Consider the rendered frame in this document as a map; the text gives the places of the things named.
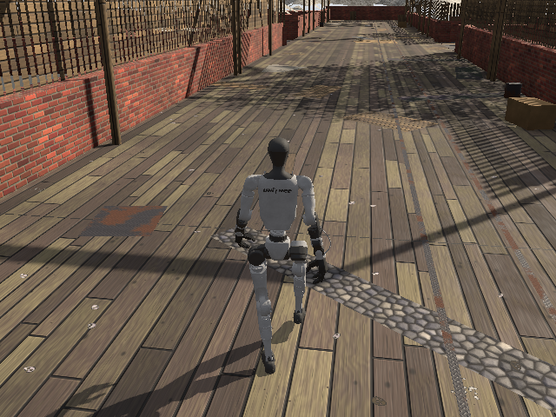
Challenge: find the robot right thigh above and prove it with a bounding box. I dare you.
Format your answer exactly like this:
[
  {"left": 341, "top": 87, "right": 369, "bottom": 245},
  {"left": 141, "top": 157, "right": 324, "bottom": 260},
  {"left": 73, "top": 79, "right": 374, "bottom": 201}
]
[{"left": 289, "top": 241, "right": 308, "bottom": 277}]

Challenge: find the robot right shin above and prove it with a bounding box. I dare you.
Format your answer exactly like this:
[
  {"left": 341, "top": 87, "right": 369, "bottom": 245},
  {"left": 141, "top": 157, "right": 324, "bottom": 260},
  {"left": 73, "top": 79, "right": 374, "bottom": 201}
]
[{"left": 294, "top": 263, "right": 307, "bottom": 313}]

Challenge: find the right robot upper arm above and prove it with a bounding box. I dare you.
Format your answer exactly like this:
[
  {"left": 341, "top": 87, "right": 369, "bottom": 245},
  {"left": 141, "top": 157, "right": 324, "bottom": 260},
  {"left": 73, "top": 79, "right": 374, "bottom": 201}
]
[{"left": 296, "top": 175, "right": 316, "bottom": 226}]

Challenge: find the robot left hand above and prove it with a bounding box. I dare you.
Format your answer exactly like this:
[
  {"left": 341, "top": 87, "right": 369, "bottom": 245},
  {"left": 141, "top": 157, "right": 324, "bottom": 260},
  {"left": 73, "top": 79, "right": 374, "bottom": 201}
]
[{"left": 235, "top": 233, "right": 255, "bottom": 248}]

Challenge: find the left robot forearm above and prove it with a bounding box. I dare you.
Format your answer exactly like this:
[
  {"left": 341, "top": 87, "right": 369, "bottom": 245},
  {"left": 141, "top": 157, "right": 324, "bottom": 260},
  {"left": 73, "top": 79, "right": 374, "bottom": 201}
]
[{"left": 235, "top": 208, "right": 248, "bottom": 236}]

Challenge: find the left robot upper arm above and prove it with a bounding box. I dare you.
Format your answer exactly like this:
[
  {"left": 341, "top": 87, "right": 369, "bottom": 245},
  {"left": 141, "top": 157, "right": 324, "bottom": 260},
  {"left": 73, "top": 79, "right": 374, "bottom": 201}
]
[{"left": 238, "top": 175, "right": 261, "bottom": 221}]

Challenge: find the robot right hand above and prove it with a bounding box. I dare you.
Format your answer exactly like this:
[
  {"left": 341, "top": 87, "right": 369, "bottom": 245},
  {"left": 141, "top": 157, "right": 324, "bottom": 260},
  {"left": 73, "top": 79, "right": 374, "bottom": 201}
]
[{"left": 306, "top": 258, "right": 328, "bottom": 284}]

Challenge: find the right robot forearm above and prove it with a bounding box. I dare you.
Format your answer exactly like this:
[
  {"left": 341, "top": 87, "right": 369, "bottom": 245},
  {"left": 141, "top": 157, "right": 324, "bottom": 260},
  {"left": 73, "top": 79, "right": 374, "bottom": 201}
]
[{"left": 308, "top": 212, "right": 326, "bottom": 260}]

